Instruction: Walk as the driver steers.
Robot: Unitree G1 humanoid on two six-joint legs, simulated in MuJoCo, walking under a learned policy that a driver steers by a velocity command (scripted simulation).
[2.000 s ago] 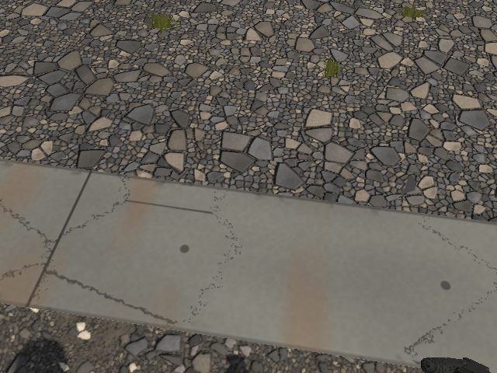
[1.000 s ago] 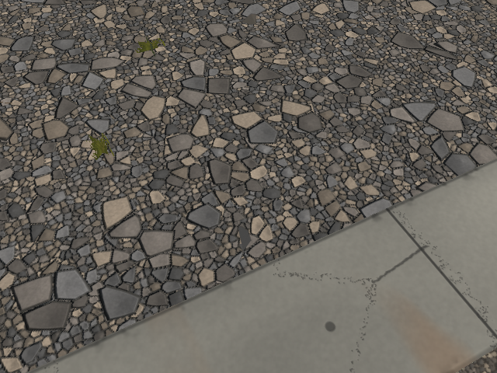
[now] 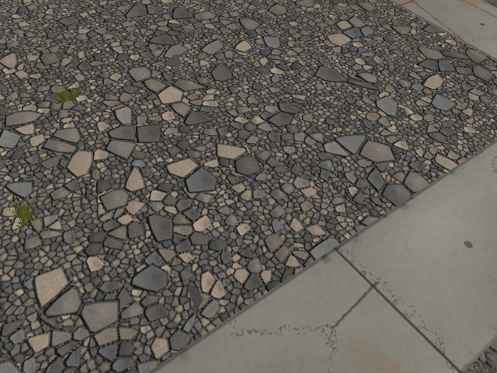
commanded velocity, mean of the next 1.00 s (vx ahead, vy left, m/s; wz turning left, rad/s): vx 0.08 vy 0.00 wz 0.48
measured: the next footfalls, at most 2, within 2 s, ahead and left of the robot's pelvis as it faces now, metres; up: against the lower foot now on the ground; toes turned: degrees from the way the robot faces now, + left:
right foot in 0.26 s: +0.29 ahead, -0.11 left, +0.00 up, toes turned +8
left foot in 0.66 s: +0.18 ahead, +0.13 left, +0.00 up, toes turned +23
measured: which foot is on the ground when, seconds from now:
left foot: down 0.00-0.26, up 0.28-0.64, down 0.66-1.00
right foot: up 0.00-0.24, down 0.26-0.66, up 0.68-1.00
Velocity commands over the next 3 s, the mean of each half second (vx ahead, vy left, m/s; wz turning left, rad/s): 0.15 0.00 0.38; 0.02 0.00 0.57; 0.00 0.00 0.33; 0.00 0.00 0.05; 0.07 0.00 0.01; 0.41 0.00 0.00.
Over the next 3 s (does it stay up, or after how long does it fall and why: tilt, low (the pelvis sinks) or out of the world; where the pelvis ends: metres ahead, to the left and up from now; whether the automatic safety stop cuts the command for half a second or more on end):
stays up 0.36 0.18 -0.03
